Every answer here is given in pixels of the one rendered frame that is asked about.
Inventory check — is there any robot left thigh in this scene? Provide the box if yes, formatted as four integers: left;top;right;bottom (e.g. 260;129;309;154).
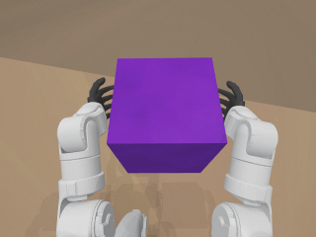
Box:
115;211;147;237

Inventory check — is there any robot left upper arm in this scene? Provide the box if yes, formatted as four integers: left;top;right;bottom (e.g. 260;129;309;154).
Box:
56;199;116;237

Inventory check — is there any robot right forearm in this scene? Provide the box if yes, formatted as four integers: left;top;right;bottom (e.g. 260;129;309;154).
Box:
223;106;278;233

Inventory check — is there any robot right upper arm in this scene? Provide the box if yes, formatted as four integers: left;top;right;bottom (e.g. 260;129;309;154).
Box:
211;201;273;237

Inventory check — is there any robot left hand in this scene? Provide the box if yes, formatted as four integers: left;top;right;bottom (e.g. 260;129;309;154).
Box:
87;77;115;119

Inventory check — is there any carton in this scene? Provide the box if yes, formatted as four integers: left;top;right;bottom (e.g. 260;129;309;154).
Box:
107;57;228;174

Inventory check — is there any robot right hand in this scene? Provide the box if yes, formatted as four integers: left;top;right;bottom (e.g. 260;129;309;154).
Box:
217;81;245;122

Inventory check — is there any robot left forearm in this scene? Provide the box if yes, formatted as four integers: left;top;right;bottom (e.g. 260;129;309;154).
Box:
56;102;109;237

